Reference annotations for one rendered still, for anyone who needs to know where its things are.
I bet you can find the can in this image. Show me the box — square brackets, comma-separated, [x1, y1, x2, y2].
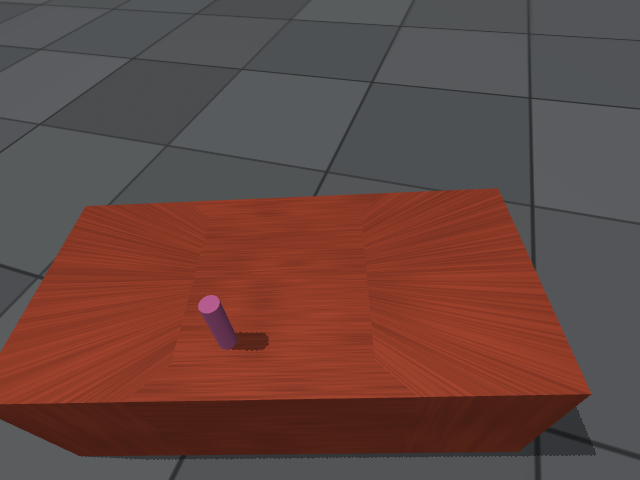
[198, 295, 237, 350]

